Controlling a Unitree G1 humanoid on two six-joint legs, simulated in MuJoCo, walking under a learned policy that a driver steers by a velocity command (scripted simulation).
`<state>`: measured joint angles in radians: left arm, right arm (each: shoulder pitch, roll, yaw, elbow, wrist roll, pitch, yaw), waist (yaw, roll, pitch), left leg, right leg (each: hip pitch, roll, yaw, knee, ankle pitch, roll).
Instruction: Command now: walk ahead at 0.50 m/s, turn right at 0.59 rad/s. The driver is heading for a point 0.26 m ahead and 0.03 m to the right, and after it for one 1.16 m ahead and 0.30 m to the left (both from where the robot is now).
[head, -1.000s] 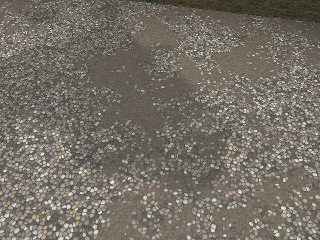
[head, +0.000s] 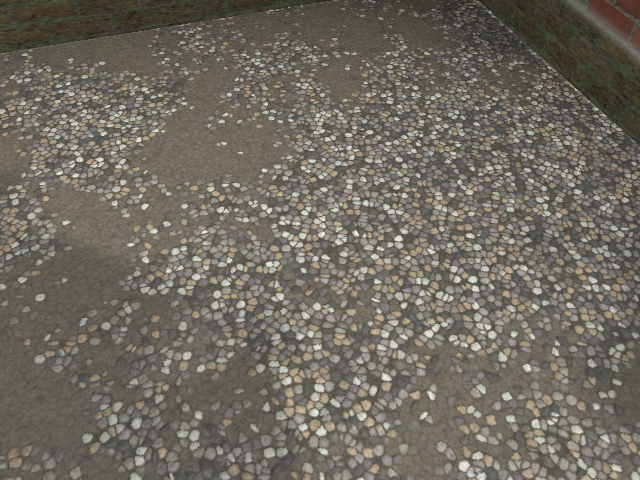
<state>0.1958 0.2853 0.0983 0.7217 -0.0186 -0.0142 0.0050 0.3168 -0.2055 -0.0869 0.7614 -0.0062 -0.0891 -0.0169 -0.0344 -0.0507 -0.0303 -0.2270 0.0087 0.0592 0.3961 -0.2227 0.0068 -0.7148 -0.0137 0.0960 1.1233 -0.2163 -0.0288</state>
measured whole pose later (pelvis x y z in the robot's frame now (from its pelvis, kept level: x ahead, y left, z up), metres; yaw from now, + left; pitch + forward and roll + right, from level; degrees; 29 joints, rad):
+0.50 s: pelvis +0.25 -0.06 +0.00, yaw +4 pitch +2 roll -2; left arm 0.28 0.22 0.08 0.87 0.01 -0.09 0.00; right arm 0.20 -0.29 -0.10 0.79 0.03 -0.05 -0.01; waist 0.04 0.06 0.00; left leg -0.70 0.10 -0.07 1.09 -0.19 0.02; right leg -0.14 0.02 -0.12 0.31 -0.20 -0.03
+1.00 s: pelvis +0.50 +0.04 +0.00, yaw +22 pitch +2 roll -1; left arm 0.07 0.29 0.07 0.77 0.01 -0.10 0.01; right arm 0.31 -0.26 -0.07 0.74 0.01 -0.05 0.01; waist -0.04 -0.02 0.05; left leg -0.25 -0.11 -0.06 0.37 -0.15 0.11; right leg -0.65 -0.11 0.08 1.00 -0.22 0.04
